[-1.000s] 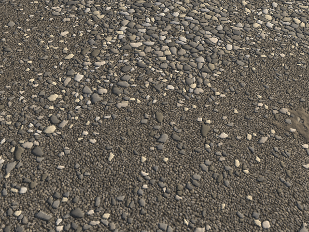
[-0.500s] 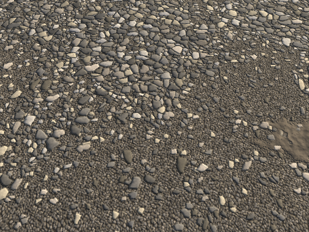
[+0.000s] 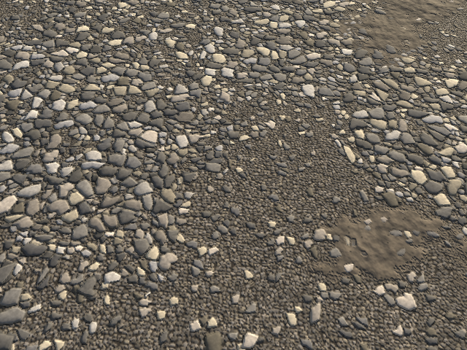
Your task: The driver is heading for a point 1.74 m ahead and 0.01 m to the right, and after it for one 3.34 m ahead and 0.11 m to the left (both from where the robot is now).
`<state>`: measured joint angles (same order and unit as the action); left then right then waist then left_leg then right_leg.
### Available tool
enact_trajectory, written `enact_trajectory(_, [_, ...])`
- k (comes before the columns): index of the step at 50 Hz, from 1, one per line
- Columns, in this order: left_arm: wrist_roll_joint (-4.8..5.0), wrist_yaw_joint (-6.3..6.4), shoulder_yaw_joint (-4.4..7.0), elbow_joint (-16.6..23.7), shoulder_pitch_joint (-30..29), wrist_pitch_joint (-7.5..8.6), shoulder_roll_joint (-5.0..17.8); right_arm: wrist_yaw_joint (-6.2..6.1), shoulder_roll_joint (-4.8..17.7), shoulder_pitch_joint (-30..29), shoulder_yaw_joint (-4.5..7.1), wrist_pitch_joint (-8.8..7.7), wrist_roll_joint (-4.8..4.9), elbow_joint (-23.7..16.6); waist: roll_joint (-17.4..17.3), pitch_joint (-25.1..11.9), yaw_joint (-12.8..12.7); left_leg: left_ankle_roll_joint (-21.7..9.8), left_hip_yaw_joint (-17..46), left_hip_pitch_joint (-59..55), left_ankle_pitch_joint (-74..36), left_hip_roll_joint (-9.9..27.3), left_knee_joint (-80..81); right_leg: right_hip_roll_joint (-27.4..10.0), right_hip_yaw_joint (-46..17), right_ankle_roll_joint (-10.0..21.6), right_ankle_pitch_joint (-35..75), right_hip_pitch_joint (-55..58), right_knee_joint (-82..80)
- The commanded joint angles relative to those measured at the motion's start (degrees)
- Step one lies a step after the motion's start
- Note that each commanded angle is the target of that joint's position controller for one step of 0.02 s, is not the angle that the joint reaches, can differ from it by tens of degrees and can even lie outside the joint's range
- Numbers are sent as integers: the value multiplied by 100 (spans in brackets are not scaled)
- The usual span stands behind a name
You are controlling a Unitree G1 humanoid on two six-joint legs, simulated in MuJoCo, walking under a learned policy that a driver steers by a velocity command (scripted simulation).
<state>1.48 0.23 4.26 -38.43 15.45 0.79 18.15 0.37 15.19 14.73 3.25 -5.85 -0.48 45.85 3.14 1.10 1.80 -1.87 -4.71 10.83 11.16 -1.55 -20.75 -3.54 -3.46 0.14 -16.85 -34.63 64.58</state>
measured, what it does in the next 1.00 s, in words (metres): walks ahead: right foot, then left foot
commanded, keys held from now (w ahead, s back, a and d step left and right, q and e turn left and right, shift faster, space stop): w+e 0.24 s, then w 0.76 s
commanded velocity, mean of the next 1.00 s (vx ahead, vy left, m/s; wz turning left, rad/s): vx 0.50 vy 0.00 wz -0.28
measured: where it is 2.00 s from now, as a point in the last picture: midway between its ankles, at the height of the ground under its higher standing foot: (296, 197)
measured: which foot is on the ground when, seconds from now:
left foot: down 0.00-0.32, up 0.34-0.80, down 0.82-1.00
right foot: up 0.00-0.28, down 0.30-0.84, up 0.86-1.00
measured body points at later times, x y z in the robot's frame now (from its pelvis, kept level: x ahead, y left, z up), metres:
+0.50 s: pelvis +0.27 -0.08 +0.00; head +0.30 -0.10 +0.45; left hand +0.44 +0.16 -0.10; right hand +0.33 -0.38 -0.12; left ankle +0.31 +0.09 -0.66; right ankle +0.28 -0.15 -0.74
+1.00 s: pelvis +0.57 -0.07 +0.00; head +0.60 -0.07 +0.44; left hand +0.73 +0.17 -0.13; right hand +0.59 -0.36 -0.11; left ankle +0.63 +0.00 -0.74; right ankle +0.47 -0.20 -0.66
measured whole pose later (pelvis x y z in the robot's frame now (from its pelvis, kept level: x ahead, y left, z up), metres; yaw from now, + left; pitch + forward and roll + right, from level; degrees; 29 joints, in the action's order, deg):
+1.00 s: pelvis +0.57 -0.07 +0.00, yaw -15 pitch +1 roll +0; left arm 0.9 0.2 3.0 -44.1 16.3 3.7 17.0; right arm 2.1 15.5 13.6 2.4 -5.2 -0.4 46.6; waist 2.0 1.6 0.8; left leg -3.7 -2.8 17.3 9.1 -2.6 -24.8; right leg -2.8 -2.2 1.8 -19.3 -26.5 65.1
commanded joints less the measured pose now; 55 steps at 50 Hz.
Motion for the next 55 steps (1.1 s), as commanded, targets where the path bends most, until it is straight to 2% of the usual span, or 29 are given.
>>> enact_trajectory(1, [-21,-26,40,537,-142,43,171,-18,849,-195,215,-104,10,-249,-749,20,-62,-948,1054,-515,-1203,1661,1188,-341,-243,-74,592,-796,-428])
enact_trajectory(6, [-22,-200,-39,735,-944,136,21,-52,1041,-45,237,-8,52,-83,-630,195,225,-735,93,-744,-1646,1494,1183,-225,196,13,1868,-479,-2027])
enact_trajectory(10, [8,-340,-43,1004,-1473,140,44,-55,1240,259,289,126,153,87,-628,377,331,-615,-202,-1365,-2134,1715,963,-93,496,225,1537,-434,-2698])
enact_trajectory(13, [-50,-361,103,1034,-1098,100,323,-106,1480,280,361,234,230,105,-877,-32,-68,-467,-492,-1642,-4732,1751,-140,411,897,579,649,555,-2877])
enact_trajectory(14, [-54,-332,229,878,-411,84,522,-123,1504,258,357,270,246,114,-822,-416,-506,-382,-602,-1455,-5196,1659,-1053,638,958,768,737,1532,-3159])
enact_trajectory(15, [-38,-234,399,609,550,49,808,-139,1347,274,282,260,211,106,-614,-892,-1004,-207,-697,-578,-4606,1469,-2311,663,719,985,1123,3139,-3429])
enact_trajectory(16, [-35,-119,509,494,1013,32,1436,-63,673,688,42,169,-52,-145,779,-1539,-768,98,-689,1849,-367,825,-4476,-892,-1707,1711,1135,5469,-3345])
enact_trajectory(17, [-19,-145,420,603,1070,111,1348,28,639,739,-49,-22,20,-164,909,-2571,-707,192,502,2879,2317,86,-5721,-1833,-4282,2448,278,6077,-4386])
enact_trajectory(18, [-89,-196,290,535,951,175,944,86,1153,45,117,-109,295,-276,258,-1955,-942,124,914,3394,1890,408,-5922,-1636,-3532,2059,228,5622,-4621])
enact_trajectory(19, [-87,-201,240,504,621,218,834,92,1079,-288,78,-153,353,-424,165,-1173,-778,54,814,3461,1425,633,-5571,-1416,-2680,1829,596,4736,-4665])
enact_trajectory(20, [-86,-201,176,496,232,243,656,47,994,-343,68,-146,239,-367,-177,-725,-528,79,773,3216,1038,867,-5111,-1164,-2041,1639,1149,3887,-4740])
enact_trajectory(21, [-129,-197,110,526,-45,275,477,25,1008,-227,98,-90,149,-302,-86,-521,-306,121,804,2820,780,1014,-4764,-964,-1609,1554,1644,3269,-4890])
enact_trajectory(23, [-158,-186,89,510,-208,349,428,28,867,82,91,43,108,-177,-6,-466,-78,233,777,2341,494,1064,-4498,-808,-1255,1570,2063,2698,-5207])
enact_trajectory(25, [-150,-158,112,375,-167,420,530,2,723,17,65,140,68,-177,-38,-307,-28,383,735,2395,143,1062,-4107,-780,-934,1613,2211,2404,-5448])
enact_trajectory(28, [-140,-78,111,174,34,424,555,-3,603,-556,28,146,28,-341,-54,-37,-197,494,725,2724,-835,1026,-3060,-606,-513,1458,2213,2475,-5579])
enact_trajectory(31, [-114,-33,127,-6,251,397,648,69,454,-1108,-35,80,71,-463,-2,110,-431,454,605,2501,-1753,819,-1893,-498,-238,1256,1830,2522,-5606])
enact_trajectory(36, [-43,-11,178,-374,654,328,757,218,545,-1673,-37,16,125,-700,52,334,-600,201,658,2619,-1582,639,-1055,-920,-422,1182,1669,3298,-5324])
enact_trajectory(39, [-32,33,215,-491,611,247,828,270,696,-1400,19,-16,109,-680,179,183,-380,-52,561,2216,-898,495,-841,-1079,-495,1005,2516,3748,-4870])
enact_trajectory(40, [-41,43,217,-490,510,214,859,252,804,-1005,81,-24,100,-581,215,-67,-138,-173,373,1601,-769,310,-743,-954,-387,905,3422,3760,-4386])
enact_trajectory(41, [-74,54,166,-489,493,182,750,204,1031,-215,208,-23,80,-346,106,-604,239,-344,250,455,-873,191,-734,-630,-146,749,4000,3524,-3385])
enact_trajectory(42, [-186,79,35,-383,622,168,473,156,1421,740,305,-12,23,-189,-480,-1501,547,-696,1275,-1245,-1112,1113,-949,-261,130,533,2686,2508,-1661])
enact_trajectory(43, [-129,16,-141,-335,1493,287,-175,186,1829,1079,405,16,30,-37,-2148,-2196,124,-1678,4117,-3205,313,2339,-298,822,141,93,-1123,141,381])
enact_trajectory(44, [-37,-2,-54,-417,1099,384,367,202,1234,1102,254,9,150,-67,-1584,-2108,441,-1541,4759,-3194,1470,2268,342,644,-583,147,-1647,-548,975])
enact_trajectory(45, [88,-24,37,-231,458,438,677,177,1020,683,179,7,132,-129,-1203,-1238,432,-1265,3900,-2499,1487,2123,437,328,-449,218,-1160,-927,1047])
enact_trajectory(46, [52,3,15,-136,92,460,643,160,933,262,142,27,75,-211,-712,-762,284,-1120,3271,-1696,944,1918,515,29,-230,239,-653,-792,795])
enact_trajectory(47, [-47,15,31,-102,-75,462,600,158,812,11,103,31,25,-240,-632,-404,146,-1129,2835,-1021,326,1749,653,-146,-175,215,-322,-633,446])
enact_trajectory(48, [-75,13,49,-127,36,425,541,153,690,-108,57,6,-36,-255,-777,-354,-41,-1085,2516,-624,-141,1584,782,-303,-216,207,-79,-262,228])
enact_trajectory(50, [-75,15,22,-224,270,334,339,150,675,-130,54,-33,2,-211,-850,-341,-190,-1153,2078,-306,-629,1443,1025,-359,-132,128,55,21,-76])
enact_trajectory(55, [-135,21,-44,-43,-448,293,150,46,930,99,120,-12,60,-16,-640,-11,-68,-1147,1334,-277,-1323,1320,1362,-432,14,-116,1244,-429,-1473])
